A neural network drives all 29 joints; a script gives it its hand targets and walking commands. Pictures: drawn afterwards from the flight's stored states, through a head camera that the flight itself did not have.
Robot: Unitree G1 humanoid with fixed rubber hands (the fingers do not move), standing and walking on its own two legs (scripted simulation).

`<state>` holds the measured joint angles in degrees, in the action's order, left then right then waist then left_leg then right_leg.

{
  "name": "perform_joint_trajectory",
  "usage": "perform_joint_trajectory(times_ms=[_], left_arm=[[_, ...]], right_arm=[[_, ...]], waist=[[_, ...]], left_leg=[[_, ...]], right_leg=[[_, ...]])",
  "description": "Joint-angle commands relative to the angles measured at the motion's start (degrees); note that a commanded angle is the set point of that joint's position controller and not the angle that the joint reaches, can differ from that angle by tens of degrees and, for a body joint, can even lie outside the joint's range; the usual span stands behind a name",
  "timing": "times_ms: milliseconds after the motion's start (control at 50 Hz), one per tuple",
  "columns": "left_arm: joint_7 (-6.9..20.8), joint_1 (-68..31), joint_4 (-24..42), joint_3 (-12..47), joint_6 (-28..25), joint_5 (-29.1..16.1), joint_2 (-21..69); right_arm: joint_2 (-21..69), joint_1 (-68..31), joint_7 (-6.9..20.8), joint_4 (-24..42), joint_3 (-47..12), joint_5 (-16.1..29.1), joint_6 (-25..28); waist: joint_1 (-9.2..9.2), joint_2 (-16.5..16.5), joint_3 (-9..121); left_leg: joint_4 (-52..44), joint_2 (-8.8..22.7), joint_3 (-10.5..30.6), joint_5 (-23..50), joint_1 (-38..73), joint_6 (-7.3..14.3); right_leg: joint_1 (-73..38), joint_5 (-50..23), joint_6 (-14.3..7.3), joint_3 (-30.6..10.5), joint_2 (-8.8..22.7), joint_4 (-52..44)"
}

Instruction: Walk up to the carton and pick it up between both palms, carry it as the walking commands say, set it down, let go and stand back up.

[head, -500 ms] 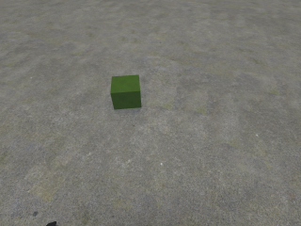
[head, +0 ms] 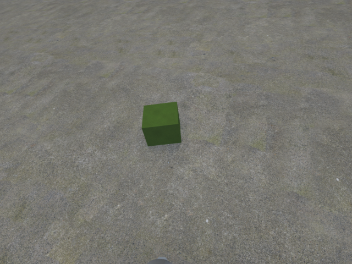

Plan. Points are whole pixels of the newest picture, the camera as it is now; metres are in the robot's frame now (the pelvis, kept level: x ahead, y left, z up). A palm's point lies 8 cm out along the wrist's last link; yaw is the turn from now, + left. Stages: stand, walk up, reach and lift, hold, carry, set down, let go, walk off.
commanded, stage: walk up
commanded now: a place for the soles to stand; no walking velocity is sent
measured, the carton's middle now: (162, 123) +1.22 +0.23 -0.67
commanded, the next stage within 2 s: none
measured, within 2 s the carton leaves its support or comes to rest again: neither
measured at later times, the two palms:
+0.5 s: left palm (62, 222) +0.28 +0.37 -0.09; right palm (296, 219) +0.27 -0.26 -0.12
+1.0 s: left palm (60, 179) +0.43 +0.44 -0.11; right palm (252, 163) +0.45 -0.19 -0.11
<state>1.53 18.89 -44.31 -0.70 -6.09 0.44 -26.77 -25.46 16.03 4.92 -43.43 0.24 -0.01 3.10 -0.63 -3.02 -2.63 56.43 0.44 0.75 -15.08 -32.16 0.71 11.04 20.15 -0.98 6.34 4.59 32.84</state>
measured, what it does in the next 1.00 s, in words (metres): walks ahead: left foot, then right foot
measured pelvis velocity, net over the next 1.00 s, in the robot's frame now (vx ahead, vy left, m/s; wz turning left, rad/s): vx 0.35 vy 0.11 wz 0.07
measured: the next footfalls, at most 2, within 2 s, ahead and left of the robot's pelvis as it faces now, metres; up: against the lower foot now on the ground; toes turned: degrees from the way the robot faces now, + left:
left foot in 0.18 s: +0.22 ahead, +0.17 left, +0.00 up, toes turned +0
right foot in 0.46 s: +0.30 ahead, -0.07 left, +0.00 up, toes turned -4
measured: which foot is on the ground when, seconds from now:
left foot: up 0.00-0.16, down 0.18-0.48, up 0.50-0.86, down 0.88-1.00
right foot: down 0.00-0.18, up 0.20-0.44, down 0.46-0.88, up 0.90-1.00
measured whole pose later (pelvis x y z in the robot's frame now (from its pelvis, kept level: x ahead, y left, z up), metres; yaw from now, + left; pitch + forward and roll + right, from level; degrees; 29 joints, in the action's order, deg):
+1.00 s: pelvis +0.35 +0.11 -0.03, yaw +4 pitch -3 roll -1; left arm 1.1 15.6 -44.3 -0.7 -5.2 0.3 -26.8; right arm -24.4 17.0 3.9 -43.4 0.3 0.0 3.1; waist -0.9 0.1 -4.3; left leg 44.4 0.6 0.6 -18.0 -23.8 0.5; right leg 23.7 28.3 -0.3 3.7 4.6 62.4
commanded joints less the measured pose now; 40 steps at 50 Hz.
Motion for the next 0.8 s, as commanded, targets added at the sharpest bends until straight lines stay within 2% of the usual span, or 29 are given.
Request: perform_joint_trajectory(times_ms=[0,40,60,80,100,120,140,160,180,240,280,320,360,380,400,420,440,460,480,500,520,540,580,600,640,700,740,760,780], left_arm=[[-0.5,-0.1,2.7,-6.7,-1.2,-1.3,-15.9],[-0.5,-2.9,3.6,-6.9,-0.8,-1.4,-16.4],[-0.8,-5.1,3.6,-6.7,-0.6,-1.3,-16.8],[-0.9,-5.0,4.4,-6.3,-0.4,-1.2,-14.9],[-1.0,-4.5,4.6,-5.5,-0.1,-1.0,-11.9],[-0.6,-3.4,6.6,-3.9,-0.4,-1.5,-7.5],[-1.1,-3.1,6.0,-4.3,-0.5,-2.2,-10.4],[-1.4,-3.7,4.1,-4.5,0.0,-1.7,-12.7],[-1.1,-4.4,3.8,-4.6,-0.1,-1.2,-12.8],[-0.3,-4.0,2.4,-4.8,0.0,-1.3,-11.2],[-0.3,-4.2,2.4,-5.4,0.2,-0.7,-10.7],[-0.3,-4.3,1.8,-5.5,0.0,-0.2,-11.4],[-0.4,-1.5,0.6,-5.8,-0.6,-0.4,-11.3],[-0.5,2.0,-0.8,-6.3,-1.1,0.0,-11.2],[-1.1,8.3,-2.7,-7.3,-1.5,0.4,-13.1],[-2.0,15.4,-3.6,-8.9,-1.8,1.3,-17.3],[-2.4,14.2,-2.2,-9.3,-2.0,1.0,-21.8],[-2.7,8.2,0.0,-8.4,-1.7,-0.4,-20.4],[-2.6,5.7,1.1,-7.9,-2.1,-0.5,-18.8],[-2.5,5.7,1.2,-7.8,-2.3,-0.4,-17.4],[-2.4,6.5,1.1,-7.5,-2.3,-0.2,-15.5],[-2.3,6.4,1.1,-7.2,-2.2,-0.2,-15.1],[-1.9,6.5,1.1,-7.2,-1.9,-0.2,-15.7],[-1.7,6.7,1.2,-7.2,-1.9,-0.3,-16.1],[-1.4,4.8,1.9,-7.2,-1.8,-0.4,-16.1],[-0.9,0.2,2.6,-6.6,-1.3,-0.8,-16.2],[-0.5,-3.6,3.6,-6.5,-0.7,-0.9,-16.8],[-0.6,-4.9,3.8,-6.5,-0.4,-0.8,-17.1],[-0.7,-4.4,4.0,-5.8,-0.2,-0.7,-15.2]], right_arm=[[-8.8,-7.3,1.3,4.5,4.8,-0.2,0.4],[-10.0,-3.7,1.1,3.3,5.7,-0.2,0.6],[-10.1,0.6,0.6,2.0,6.1,-0.3,0.8],[-12.3,7.2,-0.1,0.1,7.2,-0.8,1.2],[-14.4,14.9,-1.1,-2.1,8.3,-0.9,1.5],[-19.3,18.1,-2.3,-2.0,9.7,-1.2,1.7],[-20.4,14.1,-2.6,0.6,9.3,-0.1,1.9],[-18.6,9.4,-2.9,1.4,8.8,0.7,1.8],[-18.5,7.7,-3.0,1.9,8.4,0.9,1.7],[-16.5,5.1,-2.8,1.9,8.0,-0.5,1.1],[-15.6,5.5,-2.5,1.9,7.6,-1.0,1.0],[-16.0,3.4,-2.2,2.4,7.7,-1.1,1.0],[-15.9,-0.4,-1.9,3.8,7.7,-1.1,0.5],[-15.0,-2.9,-1.8,4.3,7.1,-0.8,0.3],[-12.0,-4.1,-1.7,5.5,6.1,-0.8,0.1],[-7.5,-3.6,-1.8,6.3,4.9,-0.6,0.5],[-6.1,-2.7,-2.3,5.9,4.2,-0.8,0.9],[-11.1,-4.6,-2.8,4.8,5.2,-0.6,0.9],[-12.5,-3.8,-2.4,3.4,5.4,-0.4,1.1],[-12.8,-2.6,-2.2,3.0,5.6,-0.8,1.3],[-11.8,-1.5,-1.8,2.7,5.5,-0.8,1.2],[-11.4,-0.7,-1.6,2.9,5.6,-0.7,1.0],[-10.4,-2.1,-1.3,4.2,5.5,-0.7,0.9],[-10.0,-3.2,-0.9,4.0,5.3,-0.9,0.8],[-9.5,-4.6,-0.5,4.5,5.1,-0.9,0.7],[-9.5,-3.5,0.2,3.3,5.8,-0.5,0.5],[-10.0,-1.4,0.3,2.3,6.0,-0.1,0.7],[-10.0,1.3,0.1,1.4,6.3,-0.2,1.0],[-11.7,6.9,-0.6,-0.2,7.3,-0.5,1.4]], waist=[[4.11,14.7,0.7],[2.33,14.7,2.5],[-0.66,13.6,4.8],[-3.41,6.5,8.2],[-7.21,-1.8,11.3],[-7.86,-17.6,10.6],[-5.08,-14.0,8.3],[-3.27,-5.0,2.6],[-2.91,-3.2,1.3],[-1.26,-8.1,1.8],[-2.46,-9.3,1.3],[-1.96,-8.4,0.7],[-0.68,-9.2,2.2],[1.91,-6.1,3.8],[5.69,0.3,6.6],[9.92,12.7,8.3],[8.79,17.0,6.4],[6.68,7.6,4.1],[4.91,4.9,2.5],[4.67,4.4,2.8],[4.88,4.0,2.8],[4.98,6.3,2.3],[5.41,10.0,1.0],[5.88,11.9,1.2],[5.30,12.1,1.4],[3.48,14.7,1.3],[1.40,16.5,0.6],[-1.01,13.8,2.8],[-3.35,7.8,5.7]], left_leg=[[-18.4,3.6,-4.1,8.7,0.0,-0.4],[-21.3,3.3,-6.0,7.0,6.8,0.6],[-23.2,2.2,-6.9,7.5,12.0,1.6],[-25.2,0.1,-6.9,3.5,20.4,2.4],[-26.3,-1.1,-0.7,-3.0,29.4,4.2],[-32.7,10.7,24.5,-2.3,37.0,7.9],[-39.6,17.0,41.4,-3.0,37.6,14.5],[-38.5,16.6,36.5,-4.5,30.1,15.4],[-36.9,15.8,33.1,0.0,28.2,16.1],[-35.7,10.6,21.8,-1.1,19.3,13.7],[-36.6,11.0,22.4,-7.9,16.7,15.1],[-38.3,12.6,24.0,-14.8,13.1,16.1],[-34.9,10.9,19.3,-14.5,9.1,14.2],[-30.4,9.1,17.0,-14.9,3.5,12.7],[-21.1,6.7,14.2,-13.6,-5.0,10.0],[-3.1,-1.2,5.4,-11.0,-12.7,5.3],[8.6,-6.9,3.6,-13.2,-20.5,2.0],[11.3,-2.8,7.8,-12.5,-20.6,1.8],[11.7,-0.8,8.0,-9.9,-19.7,1.3],[10.9,0.1,6.5,-9.9,-19.1,1.3],[8.3,1.0,6.1,-9.2,-16.4,1.4],[5.1,1.4,5.7,-8.9,-14.9,1.1],[-0.8,1.7,4.4,-8.9,-13.7,0.1],[-2.9,1.8,3.2,-7.9,-12.4,0.1],[-7.1,2.5,0.2,-3.1,-9.3,-0.1],[-13.7,3.6,-4.1,3.8,0.8,-0.3],[-18.3,2.1,-7.4,4.8,7.7,0.0],[-21.8,0.9,-8.0,4.6,13.8,0.7],[-23.4,-1.4,-8.8,2.7,20.6,1.3]], right_leg=[[-6.4,-16.0,-8.3,-2.5,10.8,-15.1],[-5.1,-14.3,-8.2,-2.3,11.8,-11.4],[-4.5,-17.4,-7.7,-1.3,12.0,-6.0],[-1.6,-22.0,-6.8,0.2,9.4,5.8],[6.0,-19.8,-5.4,0.1,5.5,23.5],[23.4,-3.3,-2.7,-1.2,-1.0,37.8],[31.9,10.7,-1.8,-5.1,-5.5,38.4],[30.5,8.2,-2.4,-8.4,-1.7,38.8],[30.8,7.8,-2.5,-8.4,-0.8,36.3],[21.6,11.1,-1.8,-5.9,0.4,22.8],[21.2,11.4,-1.4,-4.3,-0.5,19.2],[19.0,7.2,-1.4,-3.9,-0.3,15.8],[10.7,0.9,-1.7,-2.2,-1.1,8.1],[1.7,-5.0,-1.9,-1.1,-2.7,3.5],[-11.6,-4.8,-3.1,-3.6,-3.0,1.3],[-17.9,12.0,-6.1,-19.3,6.1,-9.3],[-18.5,21.2,-11.6,-44.8,22.4,-19.5],[-16.9,20.6,-13.6,-43.7,23.2,-18.6],[-15.9,11.8,-15.2,-38.0,20.7,-16.5],[-14.5,4.3,-15.1,-32.8,19.2,-14.6],[-14.2,-1.0,-13.4,-27.9,17.9,-12.8],[-12.1,-3.6,-12.7,-24.5,16.6,-12.3],[-11.4,-10.1,-13.1,-18.6,15.6,-11.5],[-11.0,-11.7,-13.6,-17.8,15.9,-11.9],[-9.7,-15.9,-12.8,-14.2,14.9,-11.7],[-1.7,-12.7,-10.6,-6.9,12.3,-11.9],[2.5,-8.2,-9.2,-4.1,10.9,-9.5],[3.9,-8.6,-8.9,-3.9,10.9,-4.8],[5.6,-14.6,-7.7,-0.9,8.8,6.7]])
